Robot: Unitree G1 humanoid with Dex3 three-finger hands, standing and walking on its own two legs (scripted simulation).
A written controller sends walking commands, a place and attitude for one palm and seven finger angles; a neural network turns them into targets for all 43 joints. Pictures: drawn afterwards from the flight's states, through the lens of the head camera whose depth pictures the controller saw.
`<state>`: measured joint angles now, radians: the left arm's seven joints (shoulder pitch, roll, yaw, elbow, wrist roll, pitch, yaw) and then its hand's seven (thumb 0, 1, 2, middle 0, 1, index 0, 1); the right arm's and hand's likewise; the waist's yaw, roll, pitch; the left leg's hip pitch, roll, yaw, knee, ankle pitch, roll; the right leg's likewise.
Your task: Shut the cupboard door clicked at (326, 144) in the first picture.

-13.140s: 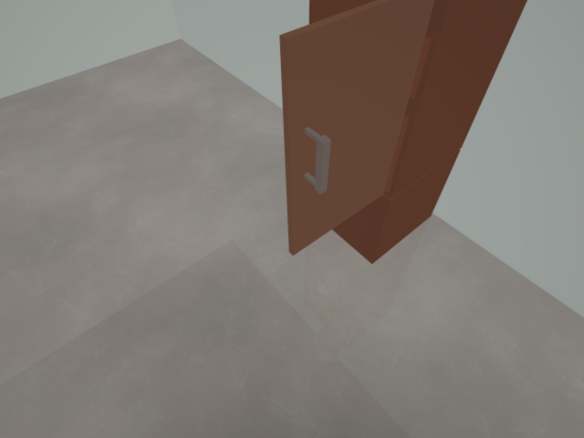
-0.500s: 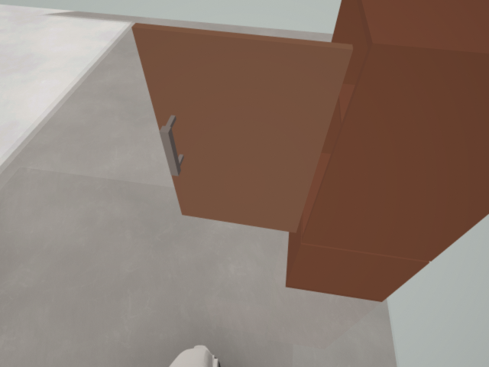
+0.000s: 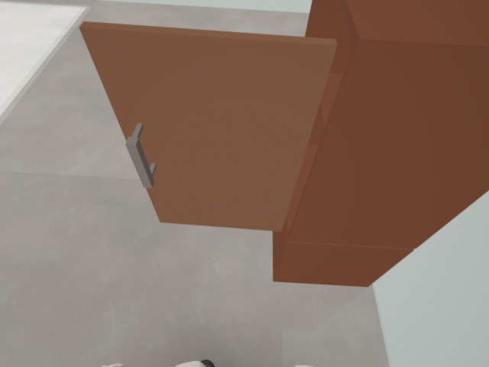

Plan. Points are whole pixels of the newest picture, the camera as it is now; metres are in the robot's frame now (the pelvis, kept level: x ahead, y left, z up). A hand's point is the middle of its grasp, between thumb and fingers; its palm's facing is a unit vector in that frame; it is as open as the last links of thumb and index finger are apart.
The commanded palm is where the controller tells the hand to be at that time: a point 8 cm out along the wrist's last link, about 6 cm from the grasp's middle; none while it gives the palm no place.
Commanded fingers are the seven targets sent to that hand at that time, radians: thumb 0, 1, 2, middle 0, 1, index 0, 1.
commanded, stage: come to a stop and stand still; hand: left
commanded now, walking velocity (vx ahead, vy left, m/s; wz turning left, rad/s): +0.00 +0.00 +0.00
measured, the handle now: (144, 157) +0.50 +0.23 +0.00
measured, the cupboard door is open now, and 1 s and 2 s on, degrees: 89 89 89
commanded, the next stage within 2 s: look again from close up in 0.92 s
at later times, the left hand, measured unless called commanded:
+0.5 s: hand out of the picture +0.03 +0.12 -0.17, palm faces +0.06 -0.98 -0.20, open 7.2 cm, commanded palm none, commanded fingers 0.00 0.90 0.90 -0.20 -0.30 -0.20 -0.30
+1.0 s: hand out of the picture +0.01 +0.09 -0.18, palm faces +0.07 -0.99 -0.14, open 7.4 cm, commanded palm none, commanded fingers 0.00 0.90 0.90 -0.20 -0.30 -0.20 -0.30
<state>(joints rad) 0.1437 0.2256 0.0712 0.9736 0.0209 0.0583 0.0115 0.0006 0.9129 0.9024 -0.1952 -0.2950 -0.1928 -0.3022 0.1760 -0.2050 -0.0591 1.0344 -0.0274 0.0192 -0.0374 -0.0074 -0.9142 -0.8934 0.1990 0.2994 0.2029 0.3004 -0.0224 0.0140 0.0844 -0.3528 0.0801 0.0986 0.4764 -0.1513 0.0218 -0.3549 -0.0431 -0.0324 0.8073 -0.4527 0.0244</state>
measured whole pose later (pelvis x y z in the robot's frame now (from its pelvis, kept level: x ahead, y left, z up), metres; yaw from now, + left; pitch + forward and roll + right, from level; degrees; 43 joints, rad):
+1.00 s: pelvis +0.03 -0.06 +0.00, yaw +2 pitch +0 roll +1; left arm 0.29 0.13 0.00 1.15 0.01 -0.01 0.03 0.00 0.91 0.90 -0.20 -0.30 -0.20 -0.30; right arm 0.25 -0.13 -0.02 1.16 -0.01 -0.01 -0.04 0.00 -0.92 -0.89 0.20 0.30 0.20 0.30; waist 0.00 -0.03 0.04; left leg -0.17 0.04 0.03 0.41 -0.24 -0.04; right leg -0.06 -0.01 -0.07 0.39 -0.32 -0.02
